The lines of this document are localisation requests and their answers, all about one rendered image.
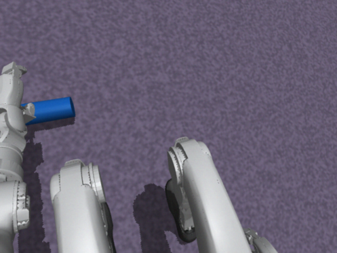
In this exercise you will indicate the can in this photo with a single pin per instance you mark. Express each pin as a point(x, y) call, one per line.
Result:
point(51, 110)

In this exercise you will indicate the left robot hand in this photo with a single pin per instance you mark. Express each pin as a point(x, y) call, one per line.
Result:
point(11, 89)

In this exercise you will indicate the left robot arm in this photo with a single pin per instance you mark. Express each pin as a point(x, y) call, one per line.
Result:
point(15, 203)

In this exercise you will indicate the right robot hand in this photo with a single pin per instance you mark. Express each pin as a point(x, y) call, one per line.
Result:
point(261, 244)

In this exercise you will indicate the left robot foot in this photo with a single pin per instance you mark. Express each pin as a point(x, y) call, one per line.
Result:
point(110, 228)

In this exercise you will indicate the right robot foot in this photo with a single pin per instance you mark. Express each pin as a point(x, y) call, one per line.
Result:
point(185, 235)

